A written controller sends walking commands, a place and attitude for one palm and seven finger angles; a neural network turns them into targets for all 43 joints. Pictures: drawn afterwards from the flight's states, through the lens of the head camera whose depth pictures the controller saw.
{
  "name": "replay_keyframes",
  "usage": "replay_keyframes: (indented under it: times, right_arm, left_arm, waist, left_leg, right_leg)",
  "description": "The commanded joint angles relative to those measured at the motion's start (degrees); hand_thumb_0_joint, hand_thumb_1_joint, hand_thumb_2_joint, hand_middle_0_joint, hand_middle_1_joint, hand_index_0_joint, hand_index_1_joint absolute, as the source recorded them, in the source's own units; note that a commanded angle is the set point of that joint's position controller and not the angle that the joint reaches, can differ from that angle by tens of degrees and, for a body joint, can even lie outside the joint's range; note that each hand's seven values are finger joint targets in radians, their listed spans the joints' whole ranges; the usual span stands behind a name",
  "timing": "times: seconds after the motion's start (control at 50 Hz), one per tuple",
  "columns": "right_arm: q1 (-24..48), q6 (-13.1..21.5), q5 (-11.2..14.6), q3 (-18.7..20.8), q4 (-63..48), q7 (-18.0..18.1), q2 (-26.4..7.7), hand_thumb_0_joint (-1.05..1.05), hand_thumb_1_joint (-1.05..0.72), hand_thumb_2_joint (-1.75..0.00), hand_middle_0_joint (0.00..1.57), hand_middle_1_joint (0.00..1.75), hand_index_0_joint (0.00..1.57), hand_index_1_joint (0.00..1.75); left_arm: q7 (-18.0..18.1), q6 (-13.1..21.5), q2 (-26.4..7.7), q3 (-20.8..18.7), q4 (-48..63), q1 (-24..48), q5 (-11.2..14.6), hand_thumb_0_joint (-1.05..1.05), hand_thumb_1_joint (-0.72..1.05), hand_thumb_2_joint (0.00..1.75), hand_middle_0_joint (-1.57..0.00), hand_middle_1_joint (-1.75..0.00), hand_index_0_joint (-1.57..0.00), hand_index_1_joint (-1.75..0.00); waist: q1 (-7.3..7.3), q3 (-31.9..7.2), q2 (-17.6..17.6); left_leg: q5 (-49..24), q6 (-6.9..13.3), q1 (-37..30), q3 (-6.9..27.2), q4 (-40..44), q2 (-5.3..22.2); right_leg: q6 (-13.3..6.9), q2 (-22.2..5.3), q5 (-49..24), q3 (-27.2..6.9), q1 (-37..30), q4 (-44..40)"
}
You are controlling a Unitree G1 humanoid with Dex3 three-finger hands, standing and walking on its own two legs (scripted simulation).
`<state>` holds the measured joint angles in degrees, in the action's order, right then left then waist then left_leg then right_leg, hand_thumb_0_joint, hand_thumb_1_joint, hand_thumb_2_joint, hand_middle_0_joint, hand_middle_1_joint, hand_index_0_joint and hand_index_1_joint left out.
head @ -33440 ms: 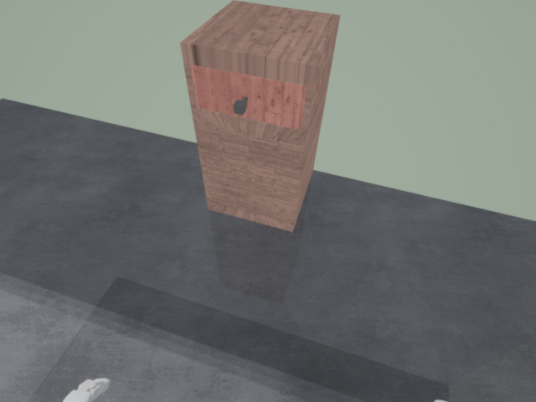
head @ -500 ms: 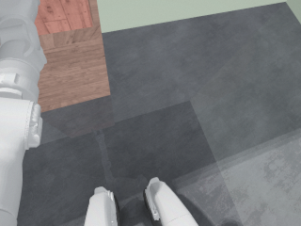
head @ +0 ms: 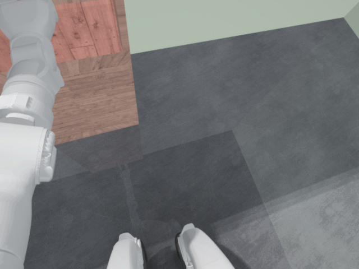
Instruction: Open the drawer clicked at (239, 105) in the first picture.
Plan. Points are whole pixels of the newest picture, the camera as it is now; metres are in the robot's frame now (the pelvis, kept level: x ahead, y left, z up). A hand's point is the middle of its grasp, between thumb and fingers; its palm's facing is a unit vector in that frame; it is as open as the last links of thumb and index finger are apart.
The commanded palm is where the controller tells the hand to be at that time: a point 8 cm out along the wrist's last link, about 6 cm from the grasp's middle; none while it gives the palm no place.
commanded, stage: lift the hand off the handle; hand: left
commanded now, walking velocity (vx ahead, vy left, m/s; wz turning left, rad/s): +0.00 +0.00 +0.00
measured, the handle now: (37, 56) +0.63 +0.22 -0.03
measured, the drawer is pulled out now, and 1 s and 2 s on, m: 0.01 0.01 0.01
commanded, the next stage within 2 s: draw the hand back to the body in 1.28 s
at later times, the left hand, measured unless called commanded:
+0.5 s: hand (36, 28) +0.60 +0.17 +0.08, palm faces -0.06 -0.05 -1.00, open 13.8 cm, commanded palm +0.60 +0.15 +0.12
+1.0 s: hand (25, 9) +0.60 +0.17 +0.12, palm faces -0.05 -0.04 -1.00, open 13.8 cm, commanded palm +0.59 +0.15 +0.16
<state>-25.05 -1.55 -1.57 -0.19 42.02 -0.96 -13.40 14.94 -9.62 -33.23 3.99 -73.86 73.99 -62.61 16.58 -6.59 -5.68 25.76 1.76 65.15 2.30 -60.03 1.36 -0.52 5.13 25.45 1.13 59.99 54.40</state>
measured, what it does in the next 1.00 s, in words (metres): stands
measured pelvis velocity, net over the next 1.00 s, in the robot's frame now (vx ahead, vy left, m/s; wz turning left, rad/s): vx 0.01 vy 0.00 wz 0.01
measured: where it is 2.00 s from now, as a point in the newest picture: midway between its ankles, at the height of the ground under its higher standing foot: outside the picture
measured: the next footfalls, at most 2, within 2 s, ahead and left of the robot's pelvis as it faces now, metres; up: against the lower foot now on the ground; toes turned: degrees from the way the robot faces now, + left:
none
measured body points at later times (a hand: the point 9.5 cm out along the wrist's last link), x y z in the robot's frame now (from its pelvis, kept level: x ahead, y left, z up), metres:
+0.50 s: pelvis +0.01 +0.01 +0.02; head +0.17 +0.02 +0.44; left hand +0.59 +0.17 +0.13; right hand -0.08 -0.24 -0.08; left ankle +0.00 +0.10 -0.66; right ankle -0.01 -0.12 -0.66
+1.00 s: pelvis +0.01 +0.00 +0.03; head +0.16 +0.01 +0.46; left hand +0.59 +0.17 +0.17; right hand -0.07 -0.25 -0.08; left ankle +0.00 +0.10 -0.66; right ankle -0.01 -0.12 -0.66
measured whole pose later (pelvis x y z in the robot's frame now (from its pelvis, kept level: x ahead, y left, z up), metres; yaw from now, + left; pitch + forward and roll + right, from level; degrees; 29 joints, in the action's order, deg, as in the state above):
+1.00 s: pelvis +0.01 +0.00 +0.03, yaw +1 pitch +26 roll -4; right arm -26.2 -1.8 -0.6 1.3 43.3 -0.8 -14.1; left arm 11.1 -10.3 -30.7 5.7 -74.5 74.5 -61.5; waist 15.0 -7.0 -5.6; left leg 22.5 1.9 52.5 1.4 -49.3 1.0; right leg -0.4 4.5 21.8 -0.2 47.4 43.5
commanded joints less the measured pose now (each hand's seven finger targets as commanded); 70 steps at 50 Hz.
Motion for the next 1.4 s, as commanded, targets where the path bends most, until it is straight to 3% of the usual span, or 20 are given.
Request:
replay_keyframes:
  times: [0.0, 0.06, 0.18, 0.24, 0.3, 0.32, 0.36, 0.42, 0.46, 0.5, 0.56, 0.66, 0.74, 0.76, 0.86, 0.92, 1.16, 1.22, 1.36, 1.38]
  right_arm:
    - [-16.8, -0.2, 0.3, 3.8, 0.9, 1.0, -11.3, 0.0, -0.9, -0.9, 0.2, 0.3, 0.2, 0.3]
    - [-17.0, -0.2, 0.2, 4.1, 1.3, 0.9, -11.4, 0.0, -0.9, -0.9, 0.2, 0.3, 0.2, 0.3]
    - [-16.8, -0.7, 0.2, 4.0, 1.1, 0.8, -11.6, 0.0, -0.9, -0.9, 0.2, 0.3, 0.2, 0.3]
    - [-16.3, -0.8, 0.3, 4.3, 0.6, 0.8, -11.5, 0.0, -0.9, -0.9, 0.2, 0.3, 0.2, 0.3]
    - [-16.3, -0.7, 0.3, 4.3, 0.9, 0.7, -11.5, 0.0, -0.9, -0.9, 0.2, 0.3, 0.2, 0.3]
    - [-16.4, -0.7, 0.4, 4.4, 0.9, 0.7, -11.6, 0.0, -0.9, -0.9, 0.2, 0.3, 0.2, 0.3]
    - [-16.5, -0.6, 0.5, 4.5, 1.0, 0.9, -11.7, 0.0, -0.9, -0.9, 0.2, 0.3, 0.2, 0.3]
    - [-16.6, -0.2, 0.5, 4.6, 1.1, 0.8, -11.6, 0.0, -0.9, -0.9, 0.2, 0.3, 0.2, 0.3]
    - [-16.5, -0.2, 0.6, 4.6, 1.4, 0.8, -11.5, 0.0, -0.9, -0.9, 0.2, 0.3, 0.2, 0.3]
    - [-16.5, -0.1, 0.4, 4.6, 1.6, 0.8, -11.7, 0.0, -0.9, -0.9, 0.2, 0.3, 0.2, 0.3]
    - [-16.7, -0.3, 0.4, 4.6, 1.3, 0.9, -11.7, 0.0, -0.9, -0.9, 0.2, 0.3, 0.2, 0.3]
    - [-16.4, -0.4, 0.7, 4.6, 1.3, 0.5, -11.6, 0.0, -0.9, -0.9, 0.2, 0.3, 0.2, 0.3]
    - [-16.0, -0.6, 1.0, 4.7, 1.3, 0.6, -11.8, 0.0, -0.9, -0.9, 0.2, 0.3, 0.2, 0.3]
    - [-16.1, -0.5, 1.1, 4.6, 1.5, 0.8, -11.7, 0.0, -0.9, -0.9, 0.2, 0.3, 0.2, 0.3]
    - [-15.7, -0.3, 1.1, 4.8, 1.0, 1.0, -11.4, 0.0, -0.9, -0.9, 0.2, 0.3, 0.2, 0.3]
    - [-15.5, -0.1, 1.2, 4.8, 1.2, 1.1, -11.4, 0.0, -0.9, -0.9, 0.2, 0.3, 0.2, 0.3]
    - [-15.0, 0.0, 1.5, 4.9, 1.1, 1.3, -11.6, 0.0, -0.9, -0.9, 0.2, 0.3, 0.2, 0.3]
    - [-14.7, -0.2, 1.6, 4.6, 1.2, 1.4, -11.7, 0.0, -0.9, -0.9, 0.2, 0.3, 0.2, 0.3]
    - [-14.6, -0.2, 1.8, 5.0, 0.9, 1.6, -11.4, 0.0, -0.9, -0.9, 0.2, 0.3, 0.2, 0.3]
    - [-14.5, -0.2, 1.6, 5.2, 0.6, 1.6, -11.4, 0.0, -0.9, -0.9, 0.2, 0.3, 0.2, 0.3]
  left_arm:
    - [2.2, -0.1, -10.1, 0.2, 11.9, 30.2, -0.6, 0.0, -0.5, 0.3, -0.3, -1.2, -0.3, -1.2]
    - [1.8, 0.1, -8.2, 1.2, 11.9, 30.4, -0.4, 0.0, -0.5, 0.3, -0.3, -1.2, -0.3, -1.2]
    - [1.5, -0.3, -9.7, -0.1, 10.0, 29.6, -0.1, 0.0, -0.5, 0.3, -0.3, -1.2, -0.3, -1.2]
    - [1.3, -0.1, -9.2, -0.2, 11.2, 28.8, -0.3, 0.0, -0.5, 0.3, -0.3, -1.2, -0.3, -1.2]
    - [1.4, -0.3, -7.3, 1.5, 10.7, 29.6, -0.5, 0.0, -0.5, 0.3, -0.3, -1.2, -0.3, -1.2]
    - [1.4, -0.4, -8.7, 0.3, 10.0, 29.3, -0.5, 0.0, -0.5, 0.3, -0.3, -1.2, -0.3, -1.2]
    - [1.4, -0.1, -8.7, 0.7, 10.9, 31.5, -0.2, 0.0, -0.5, 0.3, -0.3, -1.2, -0.3, -1.2]
    - [1.4, 0.2, -8.6, 0.3, 11.8, 31.4, 0.1, 0.0, -0.5, 0.3, -0.3, -1.2, -0.3, -1.2]
    - [1.4, 0.1, -7.3, 1.7, 11.0, 32.1, 0.0, 0.0, -0.5, 0.3, -0.3, -1.2, -0.3, -1.2]
    - [1.8, -0.2, -8.0, 0.9, 10.4, 32.4, -0.2, 0.0, -0.5, 0.3, -0.3, -1.2, -0.3, -1.2]
    - [1.8, -0.5, -9.8, -0.3, 11.3, 32.5, -0.1, 0.0, -0.5, 0.3, -0.3, -1.2, -0.3, -1.2]
    - [0.9, -1.9, -7.3, 1.5, 10.2, 31.3, 0.0, 0.0, -0.5, 0.3, -0.3, -1.2, -0.3, -1.2]
    - [-0.4, -2.2, -8.2, 0.7, 9.0, 30.9, 0.7, 0.0, -0.5, 0.3, -0.3, -1.2, -0.3, -1.2]
    - [-0.7, -2.0, -8.0, 1.5, 9.3, 32.0, 0.5, 0.0, -0.5, 0.3, -0.3, -1.2, -0.3, -1.2]
    - [-1.5, -0.3, -8.7, 0.8, 11.7, 31.5, 0.5, 0.0, -0.5, 0.3, -0.3, -1.2, -0.3, -1.2]
    - [-1.4, -0.2, -7.8, 1.4, 10.9, 31.4, 0.4, 0.0, -0.5, 0.3, -0.3, -1.2, -0.3, -1.2]
    - [-2.0, -1.0, -10.6, 0.0, 11.4, 32.5, 0.7, 0.0, -0.5, 0.3, -0.3, -1.2, -0.3, -1.2]
    - [-2.6, -1.5, -10.1, 0.5, 8.1, 30.4, 0.4, 0.0, -0.5, 0.3, -0.3, -1.2, -0.3, -1.2]
    - [-4.6, 0.6, -7.4, 2.8, 9.9, 30.0, 0.7, 0.0, -0.5, 0.3, -0.3, -1.2, -0.3, -1.2]
    - [-4.6, 1.2, -9.2, 0.5, 11.6, 28.4, 0.9, 0.0, -0.5, 0.3, -0.3, -1.2, -0.3, -1.2]
  waist:
    - [2.17, -35.1, -9.1]
    - [2.68, -33.8, -8.5]
    - [2.36, -31.6, -7.3]
    - [1.38, -33.6, -7.5]
    - [1.95, -30.9, -8.0]
    - [1.6, -30.4, -7.2]
    - [2.43, -31.5, -6.4]
    - [1.56, -33.0, -7.9]
    - [2.12, -32.1, -8.1]
    - [1.97, -31.1, -7.5]
    - [1.54, -33.8, -7.4]
    - [1.09, -32.7, -6.8]
    - [1.17, -31.0, -3.7]
    - [1.63, -30.2, -4.5]
    - [0.65, -31.7, -6.0]
    - [0.72, -29.8, -5.2]
    - [0.13, -31.9, -3.9]
    - [0.23, -28.2, -2.0]
    - [0.56, -28.8, -2.9]
    - [-0.72, -30.0, -4.0]
  left_leg:
    - [-34.0, 1.0, -32.8, 1.2, 3.9, 0.1]
    - [-35.6, 1.0, -34.8, 1.5, 4.4, 0.4]
    - [-33.3, 1.2, -33.2, 0.7, 6.0, 0.0]
    - [-36.2, 0.9, -35.6, 0.9, 6.5, 0.1]
    - [-34.6, 0.8, -36.2, 1.1, 7.4, 0.3]
    - [-33.6, 0.8, -35.6, 1.2, 7.9, 0.3]
    - [-33.3, 1.0, -36.2, 1.3, 8.0, 0.3]
    - [-34.8, 0.7, -38.3, 1.6, 8.5, 0.3]
    - [-34.6, 0.7, -38.8, 1.8, 8.7, 0.4]
    - [-33.6, 0.7, -38.2, 1.6, 9.1, 0.4]
    - [-36.4, 0.8, -39.1, 1.2, 9.2, 0.2]
    - [-37.7, 0.8, -39.8, 0.9, 10.0, 0.2]
    - [-34.9, 1.0, -37.7, 0.3, 11.1, -0.3]
    - [-34.8, 1.0, -37.8, 0.4, 11.3, -0.1]
    - [-36.0, 1.0, -39.9, 0.1, 11.8, -0.2]
    - [-34.0, 1.0, -39.2, 0.2, 12.3, -0.3]
    - [-35.5, 1.1, -39.4, -0.8, 13.2, -0.6]
    - [-33.2, 1.2, -36.7, -1.1, 13.7, -0.7]
    - [-33.5, 1.2, -38.4, -1.0, 13.9, -0.8]
    - [-35.0, 1.2, -39.8, -0.9, 13.9, -0.6]
  right_leg:
    - [-0.4, 0.4, -26.7, 1.0, -13.5, -6.1]
    - [-0.3, 0.5, -26.5, 1.2, -12.4, -6.9]
    - [-0.3, 0.5, -26.6, 1.0, -14.9, -8.3]
    - [-0.5, 0.5, -27.9, 1.0, -15.9, -8.5]
    - [-0.5, 0.7, -25.1, 1.3, -13.9, -9.4]
    - [-0.5, 0.7, -24.3, 1.4, -14.5, -9.7]
    - [-0.3, 0.6, -24.4, 1.1, -14.8, -9.9]
    - [-0.5, 0.6, -24.4, 1.2, -15.1, -10.2]
    - [-0.5, 0.6, -23.5, 1.2, -14.1, -10.6]
    - [-0.5, 0.7, -22.8, 1.4, -14.2, -10.9]
    - [-0.5, 0.4, -26.2, 1.0, -17.0, -10.9]
    - [-0.4, 0.5, -27.6, 1.0, -18.4, -12.0]
    - [-0.3, 0.5, -28.6, 0.6, -21.1, -13.1]
    - [-0.2, 0.3, -28.5, 0.6, -20.5, -13.2]
    - [-0.2, 0.3, -29.1, 0.2, -21.7, -13.8]
    - [-0.3, 0.4, -27.4, 0.4, -20.9, -14.4]
    - [0.0, -0.2, -32.3, -0.5, -26.1, -15.1]
    - [0.0, -0.1, -31.5, -0.4, -26.1, -15.6]
    - [0.1, -0.2, -31.1, -0.7, -25.5, -16.0]
    - [-0.1, -0.1, -31.5, -0.5, -25.6, -15.7]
